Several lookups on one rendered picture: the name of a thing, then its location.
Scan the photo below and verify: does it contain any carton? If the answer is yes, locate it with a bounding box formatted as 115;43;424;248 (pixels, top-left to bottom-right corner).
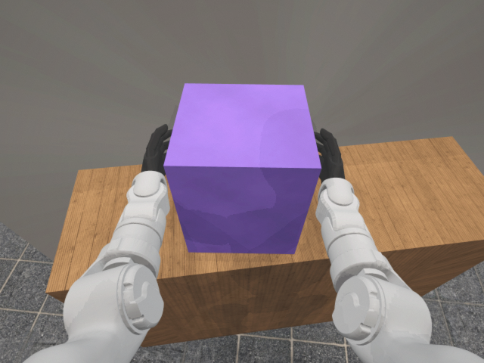
163;83;321;254

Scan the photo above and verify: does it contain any right robot upper arm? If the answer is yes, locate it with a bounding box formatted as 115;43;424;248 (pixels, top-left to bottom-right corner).
332;275;484;363

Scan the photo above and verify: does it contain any left robot upper arm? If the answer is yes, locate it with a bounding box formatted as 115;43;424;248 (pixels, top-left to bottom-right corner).
23;263;164;363

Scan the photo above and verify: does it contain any right robot hand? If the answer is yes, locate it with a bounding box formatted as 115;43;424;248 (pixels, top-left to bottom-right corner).
314;129;345;183

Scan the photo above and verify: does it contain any left robot hand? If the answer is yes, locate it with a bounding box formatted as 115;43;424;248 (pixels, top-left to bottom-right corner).
141;124;172;176

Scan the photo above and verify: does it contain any pedestal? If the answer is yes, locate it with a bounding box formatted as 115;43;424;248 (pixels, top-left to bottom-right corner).
45;136;484;347

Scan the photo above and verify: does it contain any robot right forearm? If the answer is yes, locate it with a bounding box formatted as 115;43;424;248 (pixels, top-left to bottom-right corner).
315;178;412;293

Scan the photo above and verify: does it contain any robot left forearm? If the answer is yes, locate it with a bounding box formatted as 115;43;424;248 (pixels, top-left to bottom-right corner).
63;171;170;330

